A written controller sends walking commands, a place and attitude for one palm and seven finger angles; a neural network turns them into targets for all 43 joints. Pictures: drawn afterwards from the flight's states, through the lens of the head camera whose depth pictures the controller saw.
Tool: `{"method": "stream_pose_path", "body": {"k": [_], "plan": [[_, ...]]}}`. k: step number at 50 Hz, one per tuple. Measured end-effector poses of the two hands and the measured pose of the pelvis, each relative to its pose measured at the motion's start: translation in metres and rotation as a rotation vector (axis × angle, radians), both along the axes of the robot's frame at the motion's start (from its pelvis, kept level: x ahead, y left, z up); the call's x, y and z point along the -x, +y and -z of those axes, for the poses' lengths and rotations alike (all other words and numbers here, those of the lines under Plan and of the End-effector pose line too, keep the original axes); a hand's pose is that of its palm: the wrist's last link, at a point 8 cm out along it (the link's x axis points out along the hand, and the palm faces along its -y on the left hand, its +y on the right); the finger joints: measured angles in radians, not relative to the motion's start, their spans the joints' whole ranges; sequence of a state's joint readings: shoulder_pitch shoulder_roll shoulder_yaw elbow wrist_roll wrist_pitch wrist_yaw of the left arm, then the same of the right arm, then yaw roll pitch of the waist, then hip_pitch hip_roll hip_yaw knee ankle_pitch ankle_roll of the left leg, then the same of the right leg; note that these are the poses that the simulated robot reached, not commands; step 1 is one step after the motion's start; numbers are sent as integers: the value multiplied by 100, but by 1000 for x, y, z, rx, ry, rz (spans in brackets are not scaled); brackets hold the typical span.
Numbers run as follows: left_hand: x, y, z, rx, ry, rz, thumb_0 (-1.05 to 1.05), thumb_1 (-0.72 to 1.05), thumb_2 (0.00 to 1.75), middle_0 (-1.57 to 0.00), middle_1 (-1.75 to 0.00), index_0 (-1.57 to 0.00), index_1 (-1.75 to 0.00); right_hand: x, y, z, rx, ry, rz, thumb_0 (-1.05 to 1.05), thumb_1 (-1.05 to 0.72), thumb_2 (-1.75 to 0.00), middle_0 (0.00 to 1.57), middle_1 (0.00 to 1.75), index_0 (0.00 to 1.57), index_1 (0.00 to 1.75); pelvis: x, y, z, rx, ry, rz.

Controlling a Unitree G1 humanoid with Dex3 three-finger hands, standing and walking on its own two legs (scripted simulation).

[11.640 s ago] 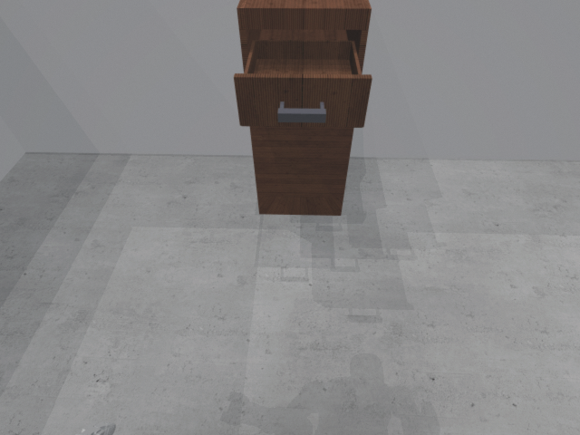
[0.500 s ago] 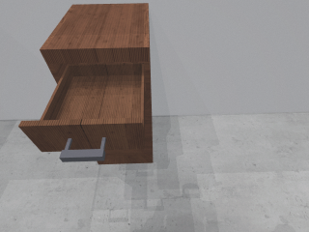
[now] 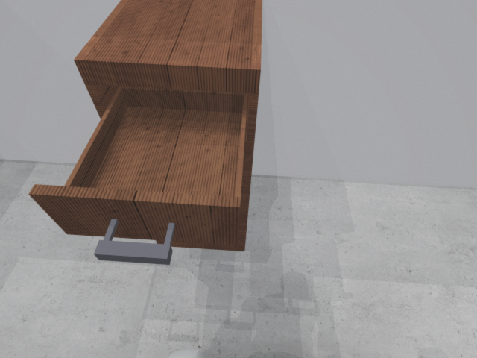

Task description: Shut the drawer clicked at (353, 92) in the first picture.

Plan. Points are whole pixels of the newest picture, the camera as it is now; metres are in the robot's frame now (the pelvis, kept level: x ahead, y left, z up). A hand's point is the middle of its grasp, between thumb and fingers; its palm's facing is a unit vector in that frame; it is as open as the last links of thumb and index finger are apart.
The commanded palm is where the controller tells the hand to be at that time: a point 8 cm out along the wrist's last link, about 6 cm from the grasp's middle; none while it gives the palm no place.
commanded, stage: come to a stop and stand still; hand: left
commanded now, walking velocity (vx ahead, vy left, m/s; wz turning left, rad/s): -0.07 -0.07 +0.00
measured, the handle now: (138, 239) +0.29 +0.20 +0.01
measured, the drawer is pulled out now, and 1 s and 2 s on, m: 0.30 0.30 0.30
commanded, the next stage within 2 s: look again from close up in 1.14 s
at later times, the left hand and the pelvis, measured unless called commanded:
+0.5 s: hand out of the picture +0.02 +0.17 -0.15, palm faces +0.01 -0.97 -0.23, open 7.3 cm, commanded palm none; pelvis -0.02 -0.01 +0.02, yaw +0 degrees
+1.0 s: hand out of the picture -0.01 +0.17 -0.16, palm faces +0.01 -0.99 -0.17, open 7.3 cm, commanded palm none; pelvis +0.00 +0.01 +0.02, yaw +0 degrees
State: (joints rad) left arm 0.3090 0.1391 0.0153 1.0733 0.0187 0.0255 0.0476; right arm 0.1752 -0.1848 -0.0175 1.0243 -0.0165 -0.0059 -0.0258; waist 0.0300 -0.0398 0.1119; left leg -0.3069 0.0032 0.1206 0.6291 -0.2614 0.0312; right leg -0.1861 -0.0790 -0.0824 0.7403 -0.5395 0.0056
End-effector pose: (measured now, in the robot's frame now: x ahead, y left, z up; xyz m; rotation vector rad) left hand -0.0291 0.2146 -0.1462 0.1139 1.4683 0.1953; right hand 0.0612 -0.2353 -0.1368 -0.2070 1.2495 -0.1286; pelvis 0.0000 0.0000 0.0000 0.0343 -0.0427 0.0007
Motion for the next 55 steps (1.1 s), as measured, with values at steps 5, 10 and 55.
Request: {"method": "stream_pose_path", "body": {"k": [5,10,55], "plan": [[-10,-1,-9,-24,-33,8,0,91,90,-20,-30,-20,-30,-18,5,-1,-34,-45,-28,1,-92,-90,20,30,20,30,7,-8,-5,-14,10,-3],[-17,-7,-22,-58,-120,40,0,91,90,-20,-30,-20,-30,-24,6,-2,-93,-93,-19,1,-91,-90,20,30,20,30,9,-14,-8,28,13,-12],[-15,4,-17,34,-39,57,0,91,90,-20,-30,-20,-30,58,29,-13,-37,136,59,2,-93,-90,20,30,20,30,-7,13,-21,30,18,10]]}}
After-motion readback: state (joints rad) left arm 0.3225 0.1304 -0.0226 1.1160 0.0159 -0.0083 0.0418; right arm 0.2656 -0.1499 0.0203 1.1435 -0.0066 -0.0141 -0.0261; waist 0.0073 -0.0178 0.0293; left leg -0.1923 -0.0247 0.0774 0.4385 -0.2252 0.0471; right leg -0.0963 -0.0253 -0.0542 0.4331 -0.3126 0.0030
